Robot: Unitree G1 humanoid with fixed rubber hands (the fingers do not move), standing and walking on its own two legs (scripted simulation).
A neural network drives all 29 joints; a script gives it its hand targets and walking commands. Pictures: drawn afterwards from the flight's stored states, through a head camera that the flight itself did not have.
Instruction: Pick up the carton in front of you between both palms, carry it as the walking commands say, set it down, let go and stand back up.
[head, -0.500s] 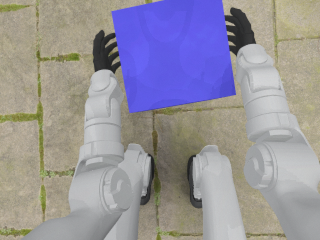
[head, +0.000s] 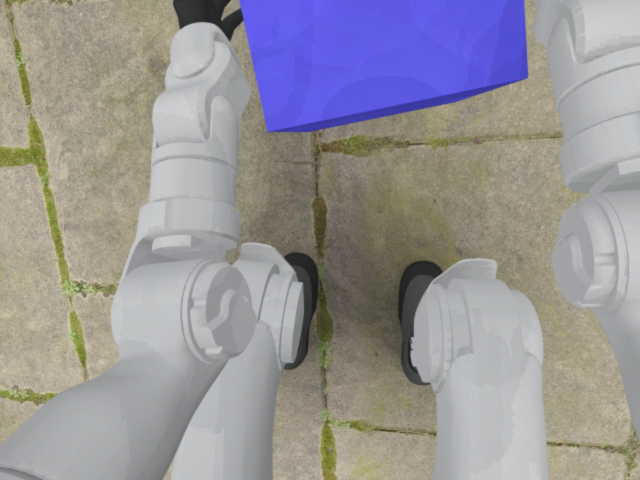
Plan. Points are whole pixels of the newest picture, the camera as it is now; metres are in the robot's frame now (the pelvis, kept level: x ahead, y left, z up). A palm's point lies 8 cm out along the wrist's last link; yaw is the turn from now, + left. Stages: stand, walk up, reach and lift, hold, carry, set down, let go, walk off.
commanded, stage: set down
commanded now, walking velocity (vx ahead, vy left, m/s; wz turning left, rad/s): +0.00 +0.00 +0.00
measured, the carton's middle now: (369, 15) +0.55 -0.02 -0.25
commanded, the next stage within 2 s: none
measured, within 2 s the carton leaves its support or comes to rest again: rests again in 0.48 s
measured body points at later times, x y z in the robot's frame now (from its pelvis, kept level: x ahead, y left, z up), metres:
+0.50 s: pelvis -0.01 +0.01 -0.03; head +0.36 -0.05 +0.22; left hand +0.54 +0.14 -0.19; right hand +0.58 -0.17 -0.20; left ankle +0.11 +0.13 -0.36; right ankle +0.10 -0.09 -0.36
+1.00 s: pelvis -0.01 +0.00 -0.03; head +0.36 -0.05 +0.21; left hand +0.54 +0.15 -0.20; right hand +0.58 -0.16 -0.21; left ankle +0.11 +0.13 -0.36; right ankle +0.09 -0.09 -0.36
